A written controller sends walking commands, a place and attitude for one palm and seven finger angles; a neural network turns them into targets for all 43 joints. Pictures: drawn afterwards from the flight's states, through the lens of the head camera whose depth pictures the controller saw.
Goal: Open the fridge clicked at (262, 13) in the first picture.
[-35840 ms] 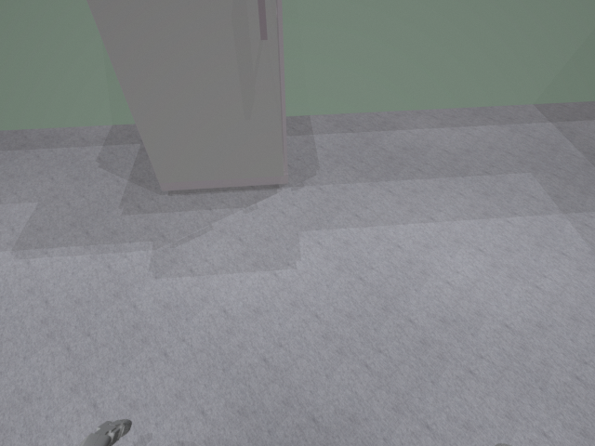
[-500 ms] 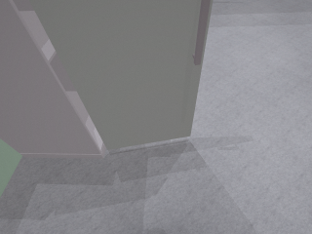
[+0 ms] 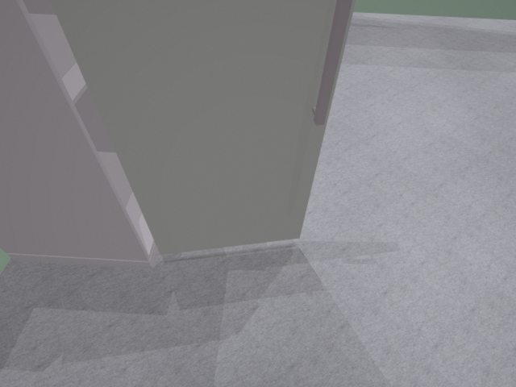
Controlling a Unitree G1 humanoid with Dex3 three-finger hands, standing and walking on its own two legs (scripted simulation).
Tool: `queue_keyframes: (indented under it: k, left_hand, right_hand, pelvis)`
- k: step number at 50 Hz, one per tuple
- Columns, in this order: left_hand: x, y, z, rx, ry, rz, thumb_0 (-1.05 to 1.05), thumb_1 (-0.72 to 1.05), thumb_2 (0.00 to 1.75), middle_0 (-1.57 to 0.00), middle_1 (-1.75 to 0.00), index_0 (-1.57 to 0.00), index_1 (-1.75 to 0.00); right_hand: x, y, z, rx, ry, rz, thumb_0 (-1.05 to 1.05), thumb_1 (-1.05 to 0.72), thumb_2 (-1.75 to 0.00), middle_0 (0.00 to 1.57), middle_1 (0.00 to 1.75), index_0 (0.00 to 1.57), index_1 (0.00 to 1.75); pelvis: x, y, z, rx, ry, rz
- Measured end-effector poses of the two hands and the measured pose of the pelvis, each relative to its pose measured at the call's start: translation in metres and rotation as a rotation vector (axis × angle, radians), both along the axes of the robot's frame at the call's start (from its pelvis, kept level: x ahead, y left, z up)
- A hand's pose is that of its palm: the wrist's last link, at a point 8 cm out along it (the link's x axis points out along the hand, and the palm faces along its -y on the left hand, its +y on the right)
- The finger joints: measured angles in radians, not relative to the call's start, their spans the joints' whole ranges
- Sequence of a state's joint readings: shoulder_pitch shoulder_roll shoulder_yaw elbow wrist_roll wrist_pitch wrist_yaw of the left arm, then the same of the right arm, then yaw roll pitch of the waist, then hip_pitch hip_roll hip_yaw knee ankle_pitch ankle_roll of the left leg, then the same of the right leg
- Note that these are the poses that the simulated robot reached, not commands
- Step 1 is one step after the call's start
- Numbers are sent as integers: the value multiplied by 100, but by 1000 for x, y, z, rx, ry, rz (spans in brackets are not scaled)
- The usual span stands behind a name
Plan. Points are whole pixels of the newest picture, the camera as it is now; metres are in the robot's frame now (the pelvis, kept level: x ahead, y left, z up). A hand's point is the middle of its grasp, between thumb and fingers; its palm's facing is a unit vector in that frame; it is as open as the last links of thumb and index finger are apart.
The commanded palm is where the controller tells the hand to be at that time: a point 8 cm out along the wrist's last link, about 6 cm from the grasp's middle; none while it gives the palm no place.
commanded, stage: let the arm hang, fingers relaxed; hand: right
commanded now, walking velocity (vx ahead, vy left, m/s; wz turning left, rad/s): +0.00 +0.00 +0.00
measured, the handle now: (331, 42) +0.76 -0.10 +0.17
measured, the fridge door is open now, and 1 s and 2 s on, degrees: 78 78 78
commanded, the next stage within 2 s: look to check the result in 0.24 s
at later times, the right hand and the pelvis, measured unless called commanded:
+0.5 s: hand out of the picture +0.10 -0.21 -0.16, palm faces -0.02 +0.96 -0.27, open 7.4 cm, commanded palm none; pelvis +0.03 +0.01 +0.01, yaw +0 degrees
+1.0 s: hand out of the picture +0.10 -0.20 -0.16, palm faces -0.02 +0.96 -0.26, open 7.4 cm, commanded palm none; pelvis +0.04 +0.02 +0.01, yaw +0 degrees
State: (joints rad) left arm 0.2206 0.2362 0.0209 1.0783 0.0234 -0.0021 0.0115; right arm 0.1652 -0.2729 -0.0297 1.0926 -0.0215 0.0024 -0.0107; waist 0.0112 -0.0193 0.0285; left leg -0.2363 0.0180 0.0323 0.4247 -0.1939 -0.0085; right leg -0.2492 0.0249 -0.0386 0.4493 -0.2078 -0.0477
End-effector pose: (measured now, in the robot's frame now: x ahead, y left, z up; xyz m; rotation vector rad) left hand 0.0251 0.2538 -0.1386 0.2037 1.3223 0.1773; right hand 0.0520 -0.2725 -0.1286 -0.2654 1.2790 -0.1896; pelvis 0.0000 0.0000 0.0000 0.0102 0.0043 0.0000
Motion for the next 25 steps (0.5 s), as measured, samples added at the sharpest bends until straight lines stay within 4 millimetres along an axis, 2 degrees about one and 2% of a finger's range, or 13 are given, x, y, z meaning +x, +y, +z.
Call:
queue_keyframes:
  k: [6, 11, 17, 25]
  left_hand:
    - [29, 8, 8, 26, -43, -16, 0, 91, 90, -20, -30, -20, -30]
    - [50, 13, 12, 40, -70, -25, 0, 91, 90, -20, -30, -20, -30]
    - [65, 16, 14, 42, -75, -36, 0, 91, 90, -20, -30, -20, -30]
    - [71, 19, 13, 38, -53, -38, 0, 91, 90, -20, -30, -20, -30]
  right_hand:
    - [35, 10, 0, 29, -57, 26, 0, -91, -90, 20, 30, 20, 30]
    - [50, 18, -1, 48, -66, 37, 0, -91, -90, 20, 30, 20, 30]
    - [51, 21, -2, 51, -44, 32, 0, -91, -90, 20, 30, 20, 30]
    - [41, 18, -2, 33, 3, 10, 0, -91, -90, 20, 30, 20, 30]
  pelvis:
    - [10, 0, 2, -5, -3, -1]
    - [18, 1, 3, -7, -6, 0]
    - [26, 4, 5, -7, -5, -1]
    - [34, 8, 6, -7, -5, -2]
